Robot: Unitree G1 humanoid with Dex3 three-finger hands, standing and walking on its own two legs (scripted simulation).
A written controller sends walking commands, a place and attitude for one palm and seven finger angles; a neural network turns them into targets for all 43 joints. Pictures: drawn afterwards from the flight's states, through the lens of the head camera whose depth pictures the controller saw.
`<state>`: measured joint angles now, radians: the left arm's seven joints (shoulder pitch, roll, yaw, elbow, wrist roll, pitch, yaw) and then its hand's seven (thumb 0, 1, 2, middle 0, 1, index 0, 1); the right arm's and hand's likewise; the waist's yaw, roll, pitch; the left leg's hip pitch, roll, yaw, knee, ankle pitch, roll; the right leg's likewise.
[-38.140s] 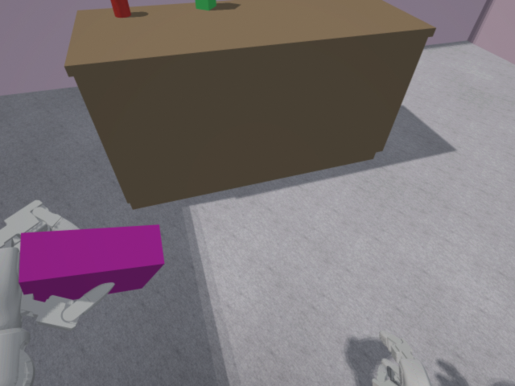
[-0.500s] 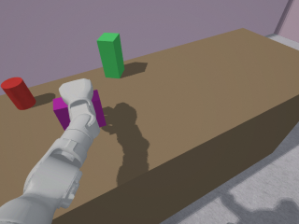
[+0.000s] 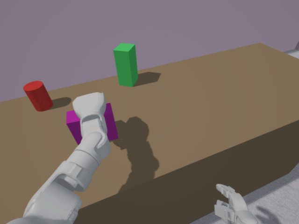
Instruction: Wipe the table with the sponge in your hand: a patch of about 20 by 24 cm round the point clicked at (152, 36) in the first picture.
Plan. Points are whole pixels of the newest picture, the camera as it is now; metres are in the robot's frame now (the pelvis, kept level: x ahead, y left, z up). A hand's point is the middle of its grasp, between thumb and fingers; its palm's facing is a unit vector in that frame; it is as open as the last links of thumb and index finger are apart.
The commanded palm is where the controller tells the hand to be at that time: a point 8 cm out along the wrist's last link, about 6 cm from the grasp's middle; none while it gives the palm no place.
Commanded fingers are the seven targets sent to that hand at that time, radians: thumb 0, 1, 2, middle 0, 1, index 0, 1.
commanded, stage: wipe back along the third lane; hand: left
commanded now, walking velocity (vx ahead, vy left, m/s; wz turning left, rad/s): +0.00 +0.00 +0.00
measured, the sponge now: (96, 130) +0.38 +0.22 +0.06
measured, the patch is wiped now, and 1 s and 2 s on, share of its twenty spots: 1.00 1.00 1.00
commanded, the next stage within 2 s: slide back across to the middle lane in 0.80 s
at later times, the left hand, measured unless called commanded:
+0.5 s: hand (100, 131) +0.33 +0.17 +0.11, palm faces +0.10 -0.05 -0.99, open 9.1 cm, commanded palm +0.28 +0.16 +0.14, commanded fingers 0.00 0.10 1.30 -1.20 -1.60 -1.20 -1.60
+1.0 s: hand (104, 140) +0.30 +0.16 +0.11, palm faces +0.13 -0.08 -0.99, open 9.1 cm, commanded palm +0.25 +0.16 +0.15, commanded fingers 0.00 0.10 1.30 -1.20 -1.60 -1.20 -1.60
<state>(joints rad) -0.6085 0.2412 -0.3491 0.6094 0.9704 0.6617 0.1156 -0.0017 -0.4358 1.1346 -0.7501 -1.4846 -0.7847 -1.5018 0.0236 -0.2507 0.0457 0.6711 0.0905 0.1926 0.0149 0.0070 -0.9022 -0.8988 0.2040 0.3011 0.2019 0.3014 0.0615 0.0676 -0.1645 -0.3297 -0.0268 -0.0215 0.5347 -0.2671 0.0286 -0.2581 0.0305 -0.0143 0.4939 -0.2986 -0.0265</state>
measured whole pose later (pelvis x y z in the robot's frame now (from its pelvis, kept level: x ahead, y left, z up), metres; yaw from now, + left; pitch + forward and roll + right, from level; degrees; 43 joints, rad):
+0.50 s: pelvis -0.02 -0.02 +0.00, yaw -1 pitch +0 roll +0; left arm -0.41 0.25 -0.39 0.31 0.98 0.75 0.08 0.03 -0.42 1.12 -0.74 -1.50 -0.78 -1.50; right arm -0.02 -0.26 0.06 0.66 0.10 0.19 0.03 0.01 -0.90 -0.90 0.20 0.30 0.20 0.30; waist 0.07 0.09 -0.14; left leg -0.28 -0.01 -0.01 0.53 -0.25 0.01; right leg -0.24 0.04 -0.01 0.53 -0.30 -0.05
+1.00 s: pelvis -0.02 -0.03 +0.00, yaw -2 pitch -2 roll +1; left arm -0.29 0.25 -0.37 0.20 0.96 0.72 0.09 0.03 -0.42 1.11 -0.73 -1.50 -0.78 -1.49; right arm 0.00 -0.27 0.05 0.69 0.10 0.15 0.04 0.01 -0.90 -0.90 0.20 0.30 0.20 0.30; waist 0.08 0.11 -0.13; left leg -0.25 0.00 -0.01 0.53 -0.25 -0.01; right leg -0.22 0.06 0.00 0.55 -0.30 -0.06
